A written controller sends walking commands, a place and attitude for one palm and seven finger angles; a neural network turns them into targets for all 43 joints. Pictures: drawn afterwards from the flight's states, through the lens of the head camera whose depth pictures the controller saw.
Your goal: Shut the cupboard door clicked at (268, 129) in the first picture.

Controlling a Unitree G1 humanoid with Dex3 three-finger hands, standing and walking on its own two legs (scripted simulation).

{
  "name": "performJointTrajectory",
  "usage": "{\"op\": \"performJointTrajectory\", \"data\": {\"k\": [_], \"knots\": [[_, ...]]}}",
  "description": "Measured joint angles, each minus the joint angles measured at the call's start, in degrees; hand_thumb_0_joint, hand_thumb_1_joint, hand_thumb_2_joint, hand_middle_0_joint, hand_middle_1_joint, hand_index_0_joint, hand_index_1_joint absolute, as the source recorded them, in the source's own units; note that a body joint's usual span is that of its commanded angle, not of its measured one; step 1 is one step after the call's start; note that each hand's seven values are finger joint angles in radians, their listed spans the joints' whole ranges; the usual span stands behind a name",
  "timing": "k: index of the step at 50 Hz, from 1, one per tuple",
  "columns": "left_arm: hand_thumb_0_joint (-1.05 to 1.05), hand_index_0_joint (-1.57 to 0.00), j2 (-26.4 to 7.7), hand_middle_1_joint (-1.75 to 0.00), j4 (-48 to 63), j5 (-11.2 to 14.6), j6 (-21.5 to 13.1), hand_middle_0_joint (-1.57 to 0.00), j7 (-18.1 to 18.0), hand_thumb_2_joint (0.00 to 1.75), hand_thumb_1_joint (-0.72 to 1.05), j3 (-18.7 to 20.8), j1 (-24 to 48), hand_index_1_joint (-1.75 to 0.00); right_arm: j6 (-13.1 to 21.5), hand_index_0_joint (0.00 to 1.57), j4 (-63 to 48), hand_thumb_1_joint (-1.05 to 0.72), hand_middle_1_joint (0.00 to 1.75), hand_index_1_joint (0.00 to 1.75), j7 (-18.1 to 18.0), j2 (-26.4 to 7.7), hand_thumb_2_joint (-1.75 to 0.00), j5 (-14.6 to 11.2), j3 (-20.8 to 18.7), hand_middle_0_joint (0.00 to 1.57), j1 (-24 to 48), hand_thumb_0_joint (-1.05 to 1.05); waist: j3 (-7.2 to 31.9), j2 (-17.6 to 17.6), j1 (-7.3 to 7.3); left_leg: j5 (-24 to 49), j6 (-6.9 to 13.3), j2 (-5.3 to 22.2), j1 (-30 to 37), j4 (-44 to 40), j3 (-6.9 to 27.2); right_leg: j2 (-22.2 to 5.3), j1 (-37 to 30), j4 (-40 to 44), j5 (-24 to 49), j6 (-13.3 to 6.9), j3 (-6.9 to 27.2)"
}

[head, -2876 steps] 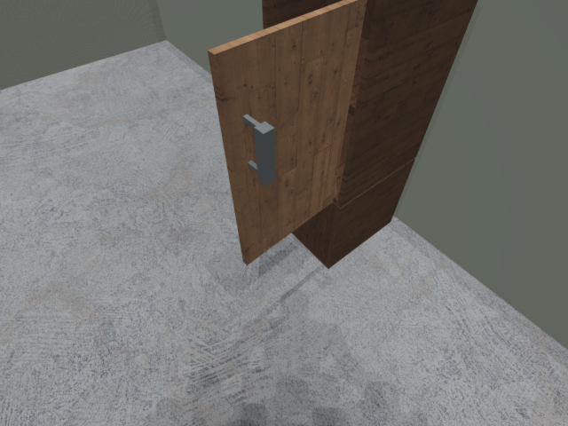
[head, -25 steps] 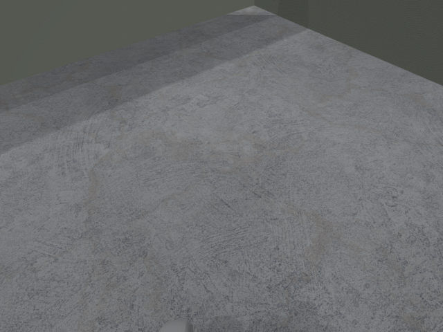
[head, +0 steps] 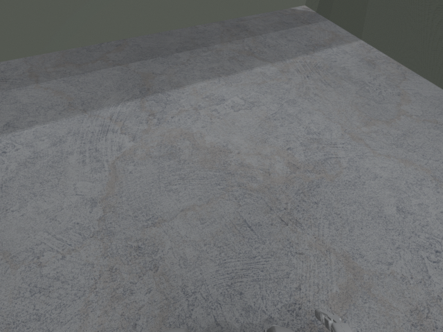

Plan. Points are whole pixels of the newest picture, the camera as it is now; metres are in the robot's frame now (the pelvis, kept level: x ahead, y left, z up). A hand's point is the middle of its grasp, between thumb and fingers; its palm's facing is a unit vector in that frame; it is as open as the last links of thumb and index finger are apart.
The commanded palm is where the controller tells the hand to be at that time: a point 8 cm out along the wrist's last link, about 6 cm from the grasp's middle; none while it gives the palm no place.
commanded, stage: turn to face it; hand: left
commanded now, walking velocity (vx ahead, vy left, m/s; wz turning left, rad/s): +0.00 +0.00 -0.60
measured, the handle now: out of the picture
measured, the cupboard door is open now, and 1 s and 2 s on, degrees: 23 23 23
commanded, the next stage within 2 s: none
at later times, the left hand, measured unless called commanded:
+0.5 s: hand (142, 302) +0.19 +0.19 -0.18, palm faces -0.22 -0.95 -0.21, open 7.4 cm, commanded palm none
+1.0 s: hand (191, 255) +0.29 +0.10 -0.15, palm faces -0.57 -0.78 -0.26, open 7.4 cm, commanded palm none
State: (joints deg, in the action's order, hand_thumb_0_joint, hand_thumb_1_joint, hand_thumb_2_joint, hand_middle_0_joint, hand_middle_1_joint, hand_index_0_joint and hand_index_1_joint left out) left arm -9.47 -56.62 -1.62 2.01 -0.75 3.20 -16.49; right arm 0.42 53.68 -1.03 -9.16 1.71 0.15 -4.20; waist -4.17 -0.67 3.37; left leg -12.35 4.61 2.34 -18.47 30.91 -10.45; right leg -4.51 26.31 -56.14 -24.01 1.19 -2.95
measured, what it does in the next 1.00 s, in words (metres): steps on the spot, turning right: right foot, then left foot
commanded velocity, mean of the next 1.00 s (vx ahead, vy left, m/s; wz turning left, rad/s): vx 0.00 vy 0.00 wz -0.60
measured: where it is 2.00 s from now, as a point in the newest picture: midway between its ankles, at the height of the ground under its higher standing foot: outside the picture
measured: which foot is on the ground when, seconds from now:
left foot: down 0.00-0.20, up 0.22-0.48, down 0.50-0.90, up 0.92-1.00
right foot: up 0.00-0.16, down 0.18-0.50, up 0.52-0.88, down 0.90-1.00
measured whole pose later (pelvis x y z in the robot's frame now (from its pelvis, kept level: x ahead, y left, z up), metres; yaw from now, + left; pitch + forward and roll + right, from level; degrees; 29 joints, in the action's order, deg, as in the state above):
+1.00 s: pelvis +0.08 +0.01 -0.01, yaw -35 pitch +1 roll -2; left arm -12.3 -49.2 -1.5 2.0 0.4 3.1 -6.9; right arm -4.0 53.7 -1.1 -15.1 1.0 -3.4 -12.6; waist -5.4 3.2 -1.4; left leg -29.2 -3.6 6.6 -25.6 59.6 -4.8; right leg -0.3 16.1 -33.4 -18.1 0.5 -1.7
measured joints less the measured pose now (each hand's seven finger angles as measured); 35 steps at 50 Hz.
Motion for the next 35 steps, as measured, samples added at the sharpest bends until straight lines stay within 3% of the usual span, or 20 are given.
{"op": "performJointTrajectory", "data": {"k": [8,9,10,13,15,17,20,24,26,28,31,35], "knots": [[0.01,-0.20,0.44,-0.30,3.14,-0.29,0.56,-0.20,1.25,0.90,0.91,1.24,2.15,-0.30,-1.66,0.21,0.66,-0.92,0.30,0.30,0.12,0.19,-0.89,-0.12,-1.99,0.21,-2.73,0.00,1.00,1.95,-1.61,-5.06,-2.03,3.74,1.72,3.59,-4.25,1.99,-5.96,15.81,6.78,0.40,-2.42],[0.01,-0.20,0.08,-0.30,3.66,-0.32,0.28,-0.20,1.33,0.90,0.91,1.34,2.03,-0.30,-1.85,0.21,0.69,-0.92,0.30,0.30,0.18,-0.10,-0.89,-0.19,-2.26,0.21,-3.28,0.00,1.22,1.60,-1.62,-6.36,-2.47,4.06,1.31,5.33,-5.03,2.15,-7.58,19.01,9.08,-0.14,-2.08],[0.01,-0.20,-0.14,-0.30,3.88,-0.47,-0.13,-0.20,1.26,0.90,0.90,1.43,2.05,-0.30,-2.05,0.21,0.74,-0.92,0.30,0.30,0.28,-0.60,-0.89,-0.35,-2.61,0.21,-3.74,0.00,1.51,1.61,-1.56,-7.81,-2.95,4.71,0.54,7.43,-5.67,2.62,-8.23,20.34,6.69,-1.48,-1.57],[0.01,-0.20,0.19,-0.30,3.81,-0.47,-1.08,-0.20,0.73,0.90,0.90,0.94,3.15,-0.30,-3.33,0.21,0.99,-0.92,0.30,0.30,-0.10,-2.84,-0.89,-0.55,-3.61,0.21,-4.21,0.00,0.81,3.02,-1.71,-16.84,-5.49,2.76,-4.73,20.22,1.48,4.04,-7.54,19.84,4.92,-2.21,-0.60],[0.01,-0.20,-0.07,-0.30,3.96,-0.30,-1.18,-0.20,0.24,0.90,0.90,0.93,3.30,-0.30,-3.64,0.20,1.05,-0.92,0.30,0.30,-0.31,-3.71,-0.89,-0.67,-3.78,0.20,-4.33,0.01,0.24,2.53,-1.69,-16.51,-6.55,0.95,-7.69,27.88,5.13,4.48,-8.32,21.93,6.48,-1.92,0.76],[0.01,-0.20,-0.67,-0.30,3.93,-0.24,-0.81,-0.20,-0.03,0.90,0.90,1.02,3.24,-0.30,-3.54,0.20,0.71,-0.91,0.30,0.30,-0.36,-4.15,-0.89,-0.72,-3.78,0.20,-4.65,0.01,0.08,1.66,-2.00,-15.00,-7.34,0.35,-8.87,29.57,6.82,4.74,-9.34,24.19,7.58,-1.77,2.06],[0.01,-0.20,-1.89,-0.30,3.71,-0.33,-0.20,-0.20,0.06,0.90,0.90,1.19,3.31,-0.30,-3.23,0.20,-0.16,-0.91,0.30,0.30,-0.41,-4.33,-0.89,-0.87,-3.62,0.20,-5.17,0.01,0.24,0.09,-2.40,-13.56,-7.97,0.20,-7.94,23.86,8.00,4.71,-10.18,26.02,8.27,-1.17,4.02],[0.01,-0.21,-3.51,-0.30,3.64,-0.07,0.76,-0.20,0.42,0.90,0.90,1.61,3.83,-0.30,-2.13,0.20,-1.40,-0.91,0.30,0.30,-0.59,-4.34,-0.90,-1.10,-2.99,0.20,-5.81,0.01,0.45,-1.41,-2.53,-6.91,-7.99,0.08,-2.39,7.19,8.63,4.89,-9.47,24.02,7.04,0.46,6.88],[0.01,-0.21,-4.44,-0.30,3.65,0.37,1.53,-0.20,0.59,0.90,0.90,1.93,4.38,-0.30,-1.18,0.20,-1.75,-0.91,0.30,0.30,-0.68,-4.04,-0.89,-0.74,-2.59,0.20,-6.22,0.01,0.64,-2.15,-2.65,-3.68,-5.98,0.24,-1.06,3.92,7.77,5.13,-7.28,18.72,2.20,0.66,7.94],[0.01,-0.20,-5.46,-0.30,3.53,0.32,2.33,-0.20,0.84,0.90,0.90,2.19,5.32,-0.30,-0.82,0.20,-1.96,-0.91,0.30,0.30,-0.72,-3.19,-0.89,-0.16,-1.80,0.20,-6.52,0.01,0.25,-2.71,-2.58,-5.24,-4.13,0.89,-0.32,4.78,5.92,5.56,-3.78,7.73,-4.65,0.63,7.07],[0.01,-0.20,-6.44,-0.30,3.99,0.28,2.78,-0.20,1.62,0.90,0.90,2.53,6.91,-0.30,-0.83,0.20,-2.28,-0.91,0.30,0.30,-0.80,-2.17,-0.89,0.20,-1.02,0.20,-7.58,0.01,-0.22,-2.08,-2.89,-4.81,-3.49,2.40,2.11,1.88,4.24,5.26,-0.20,-4.02,-5.20,1.27,3.68],[0.01,-0.20,-6.67,-0.30,5.57,0.37,2.92,-0.20,2.29,0.90,0.91,2.53,8.75,-0.30,-1.02,0.21,-1.77,-0.91,0.30,0.30,-0.64,-1.55,-0.89,0.19,-0.78,0.21,-8.58,0.01,-0.67,-0.76,-3.02,-3.24,-3.59,4.20,4.52,-1.78,1.69,3.83,0.16,-3.76,-2.69,1.94,0.95]]}}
